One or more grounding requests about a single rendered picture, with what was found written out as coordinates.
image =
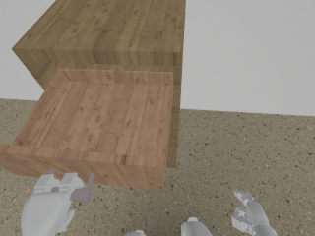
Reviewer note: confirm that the drawer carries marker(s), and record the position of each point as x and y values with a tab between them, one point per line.
111	123

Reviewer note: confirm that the cabinet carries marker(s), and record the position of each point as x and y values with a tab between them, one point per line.
116	35

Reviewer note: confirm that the robot right shin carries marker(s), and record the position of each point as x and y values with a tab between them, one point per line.
192	219

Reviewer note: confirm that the left robot hand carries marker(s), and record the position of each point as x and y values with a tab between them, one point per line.
46	213

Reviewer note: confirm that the right robot thigh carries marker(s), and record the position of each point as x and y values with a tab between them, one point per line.
194	228

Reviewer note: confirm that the right robot forearm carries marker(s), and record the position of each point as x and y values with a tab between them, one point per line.
263	230

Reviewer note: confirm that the handle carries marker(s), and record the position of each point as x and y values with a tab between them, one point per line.
81	196

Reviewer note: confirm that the right robot hand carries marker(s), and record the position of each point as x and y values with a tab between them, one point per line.
245	219

